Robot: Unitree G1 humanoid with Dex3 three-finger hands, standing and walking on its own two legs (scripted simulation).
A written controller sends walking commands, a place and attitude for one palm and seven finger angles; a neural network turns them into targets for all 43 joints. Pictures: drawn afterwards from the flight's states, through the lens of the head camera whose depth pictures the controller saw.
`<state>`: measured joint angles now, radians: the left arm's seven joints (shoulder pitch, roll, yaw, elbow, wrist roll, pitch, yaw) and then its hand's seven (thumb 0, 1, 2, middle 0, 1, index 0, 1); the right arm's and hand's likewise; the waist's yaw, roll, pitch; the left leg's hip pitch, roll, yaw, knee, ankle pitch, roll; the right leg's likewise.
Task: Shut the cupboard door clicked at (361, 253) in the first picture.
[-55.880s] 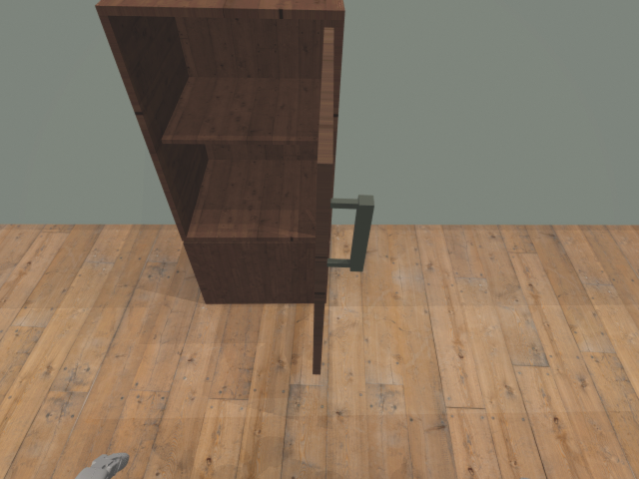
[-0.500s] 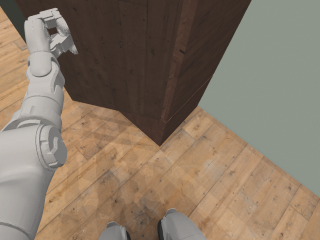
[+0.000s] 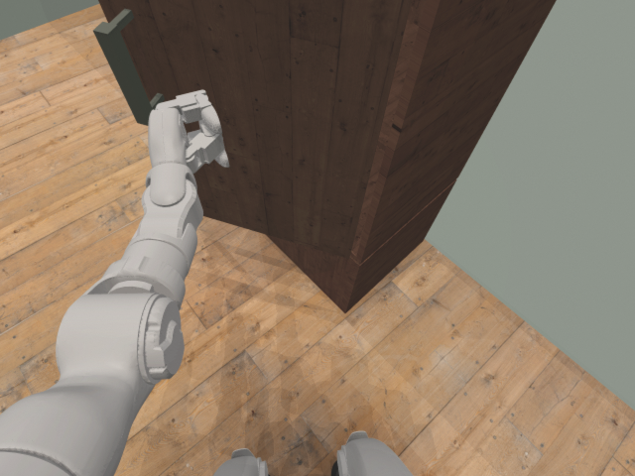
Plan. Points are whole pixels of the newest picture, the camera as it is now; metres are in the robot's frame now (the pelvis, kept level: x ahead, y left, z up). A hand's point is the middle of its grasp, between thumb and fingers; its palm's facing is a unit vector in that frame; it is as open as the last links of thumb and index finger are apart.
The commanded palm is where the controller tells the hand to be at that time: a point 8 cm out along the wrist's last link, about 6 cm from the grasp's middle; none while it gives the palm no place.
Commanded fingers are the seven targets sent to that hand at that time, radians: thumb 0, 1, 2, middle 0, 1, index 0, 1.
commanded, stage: draw the hand back to the body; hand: left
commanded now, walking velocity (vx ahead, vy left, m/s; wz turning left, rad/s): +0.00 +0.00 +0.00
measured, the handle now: (136, 70) +0.67 +0.19 +0.09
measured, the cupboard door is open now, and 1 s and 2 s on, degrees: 29 29 29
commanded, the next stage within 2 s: step back with the hand held close in 1.54 s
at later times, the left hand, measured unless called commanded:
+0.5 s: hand (119, 221) +0.36 +0.15 +0.16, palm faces +0.03 -1.00 -0.07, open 3.1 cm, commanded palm +0.33 +0.20 +0.16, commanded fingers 0.00 0.90 0.90 -1.08 -1.26 -1.08 -1.26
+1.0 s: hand out of the picture +0.25 +0.24 +0.19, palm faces +0.36 -0.87 -0.33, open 4.9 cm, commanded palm +0.20 +0.28 +0.22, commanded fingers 0.00 0.90 0.90 -0.39 -0.51 -0.39 -0.51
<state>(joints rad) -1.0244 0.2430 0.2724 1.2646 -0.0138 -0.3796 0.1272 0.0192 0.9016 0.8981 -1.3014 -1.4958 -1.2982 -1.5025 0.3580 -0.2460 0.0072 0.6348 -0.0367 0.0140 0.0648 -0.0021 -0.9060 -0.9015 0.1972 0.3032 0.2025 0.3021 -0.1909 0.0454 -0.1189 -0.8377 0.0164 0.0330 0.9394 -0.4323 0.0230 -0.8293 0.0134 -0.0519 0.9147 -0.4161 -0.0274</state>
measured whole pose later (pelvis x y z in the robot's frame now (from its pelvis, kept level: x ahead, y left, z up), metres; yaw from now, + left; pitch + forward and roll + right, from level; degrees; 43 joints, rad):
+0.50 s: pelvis +0.00 -0.01 +0.04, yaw +0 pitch +5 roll +0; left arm -0.30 0.22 0.14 0.46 -0.16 -0.22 -0.08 0.02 0.90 0.90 -1.27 -1.46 -1.26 -1.46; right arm 0.27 -0.28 -0.01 0.59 0.06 -0.01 -0.02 0.01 -0.91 -0.90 0.20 0.30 0.20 0.30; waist -0.03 0.05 -0.09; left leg -0.42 0.01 0.04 0.69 -0.35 0.01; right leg -0.42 0.02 -0.04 0.67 -0.34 -0.03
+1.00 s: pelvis +0.02 +0.00 +0.06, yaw +1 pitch -3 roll +0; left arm 0.29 0.31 0.22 -0.19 -0.07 -0.07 0.08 0.02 0.90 0.90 -0.66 -0.79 -0.66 -0.80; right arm 0.19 -0.21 0.06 0.60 0.03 -0.01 -0.06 0.01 -0.90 -0.90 0.20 0.30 0.21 0.30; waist 0.05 0.08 0.00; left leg -0.10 -0.01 0.03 0.40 -0.24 0.03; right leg -0.10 0.00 -0.04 0.39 -0.24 -0.02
